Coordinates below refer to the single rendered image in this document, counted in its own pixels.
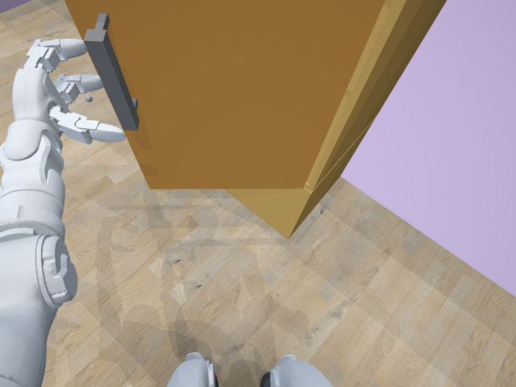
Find left robot forearm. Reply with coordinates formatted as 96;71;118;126
0;119;65;243

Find handle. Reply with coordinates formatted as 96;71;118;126
83;13;139;131

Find left robot hand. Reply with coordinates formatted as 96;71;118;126
12;39;126;144

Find robot thigh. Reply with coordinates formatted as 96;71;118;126
270;360;334;387
166;359;215;387

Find left robot upper arm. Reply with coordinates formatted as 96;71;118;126
0;235;77;387

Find cupboard door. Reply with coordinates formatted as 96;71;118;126
64;0;385;189

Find right robot thigh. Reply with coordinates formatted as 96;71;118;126
270;360;334;387

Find left robot thigh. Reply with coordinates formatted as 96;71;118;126
166;359;215;387

